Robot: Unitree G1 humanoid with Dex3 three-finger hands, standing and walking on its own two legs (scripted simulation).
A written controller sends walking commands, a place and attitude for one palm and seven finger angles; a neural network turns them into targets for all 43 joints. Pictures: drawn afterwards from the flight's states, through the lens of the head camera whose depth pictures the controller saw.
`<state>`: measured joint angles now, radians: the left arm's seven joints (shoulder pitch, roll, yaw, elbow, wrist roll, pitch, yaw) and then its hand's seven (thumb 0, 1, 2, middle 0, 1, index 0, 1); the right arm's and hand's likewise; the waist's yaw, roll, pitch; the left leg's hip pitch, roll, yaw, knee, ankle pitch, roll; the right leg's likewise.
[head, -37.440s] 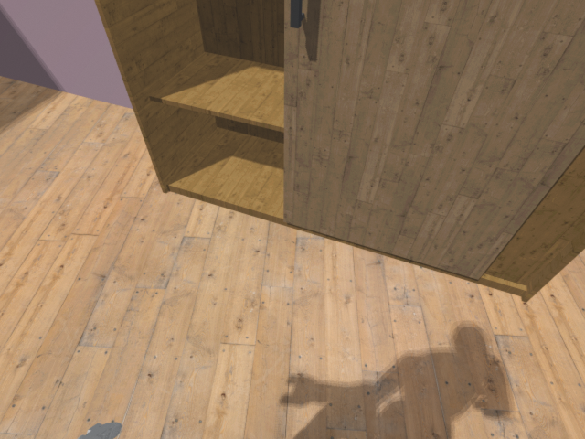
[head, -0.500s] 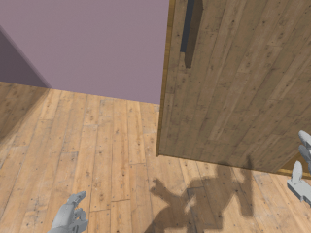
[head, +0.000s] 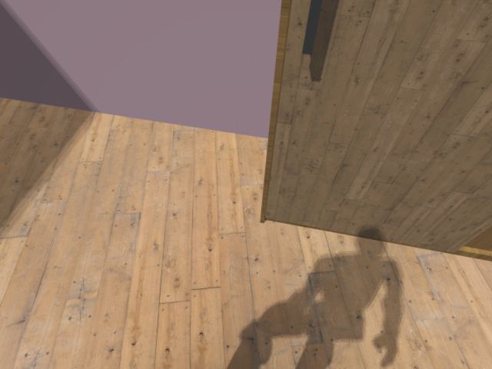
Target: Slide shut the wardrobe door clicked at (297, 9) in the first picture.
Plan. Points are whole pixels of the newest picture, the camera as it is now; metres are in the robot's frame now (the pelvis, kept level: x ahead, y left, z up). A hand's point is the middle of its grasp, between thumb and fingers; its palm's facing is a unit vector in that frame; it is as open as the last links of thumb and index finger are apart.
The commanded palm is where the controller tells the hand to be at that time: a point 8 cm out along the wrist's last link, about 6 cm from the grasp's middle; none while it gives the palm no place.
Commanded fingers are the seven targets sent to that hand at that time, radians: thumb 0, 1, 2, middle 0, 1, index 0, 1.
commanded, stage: let the arm hang, fingers relaxed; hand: right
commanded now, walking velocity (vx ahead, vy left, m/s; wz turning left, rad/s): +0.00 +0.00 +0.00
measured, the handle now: out of the picture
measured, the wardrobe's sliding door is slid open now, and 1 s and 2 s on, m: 0.00 0.00 0.00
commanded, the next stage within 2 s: look to check the result in 0.54 s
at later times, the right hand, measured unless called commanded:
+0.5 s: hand out of the picture +0.11 -0.20 -0.16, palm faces -0.06 +0.96 -0.26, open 7.4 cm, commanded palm none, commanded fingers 0.00 -0.90 -0.90 0.20 0.30 0.20 0.30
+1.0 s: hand out of the picture +0.12 -0.25 -0.15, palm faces -0.06 +0.93 -0.36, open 7.4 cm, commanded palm none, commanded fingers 0.00 -0.90 -0.90 0.20 0.30 0.20 0.30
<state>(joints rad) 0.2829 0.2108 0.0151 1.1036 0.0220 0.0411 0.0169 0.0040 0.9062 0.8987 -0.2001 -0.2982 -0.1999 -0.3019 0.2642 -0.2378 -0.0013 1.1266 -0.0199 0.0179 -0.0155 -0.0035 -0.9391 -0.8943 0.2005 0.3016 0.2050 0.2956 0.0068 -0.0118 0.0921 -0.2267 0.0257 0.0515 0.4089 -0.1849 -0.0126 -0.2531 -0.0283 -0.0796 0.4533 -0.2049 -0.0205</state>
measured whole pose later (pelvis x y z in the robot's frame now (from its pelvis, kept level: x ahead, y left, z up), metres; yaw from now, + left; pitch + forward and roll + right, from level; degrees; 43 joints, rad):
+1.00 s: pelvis +0.04 +0.01 +0.01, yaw +1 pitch -1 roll +0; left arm 0.09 0.35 0.01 1.14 0.02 0.01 0.01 0.00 0.91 0.90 -0.20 -0.30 -0.20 -0.30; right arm 0.09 -0.35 0.00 1.14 -0.02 -0.02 0.00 0.00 -0.90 -0.89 0.20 0.30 0.20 0.30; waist 0.01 -0.01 0.05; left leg -0.10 0.02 0.04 0.29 -0.18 -0.01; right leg -0.10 -0.02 -0.10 0.30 -0.19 -0.01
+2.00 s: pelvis +0.04 +0.01 +0.01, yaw +1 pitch -1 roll +0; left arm 0.09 0.34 0.01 1.14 0.01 0.00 0.00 0.00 0.90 0.90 -0.20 -0.30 -0.20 -0.30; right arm 0.09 -0.34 0.01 1.14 -0.02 -0.02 0.00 0.00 -0.90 -0.89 0.20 0.30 0.20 0.30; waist 0.01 0.00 0.06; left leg -0.07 0.02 0.03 0.27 -0.18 -0.01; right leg -0.08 -0.02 -0.10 0.28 -0.18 -0.01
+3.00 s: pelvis +0.04 +0.00 +0.01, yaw +1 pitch -1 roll +0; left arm 0.08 0.34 0.01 1.14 0.01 0.00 0.01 0.00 0.90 0.90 -0.20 -0.30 -0.20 -0.30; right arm 0.09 -0.34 0.01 1.14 -0.02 -0.02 0.00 0.00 -0.90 -0.89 0.20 0.30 0.20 0.30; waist 0.01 0.00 0.06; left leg -0.07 0.03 0.03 0.27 -0.18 -0.02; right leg -0.07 -0.02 -0.10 0.27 -0.18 -0.01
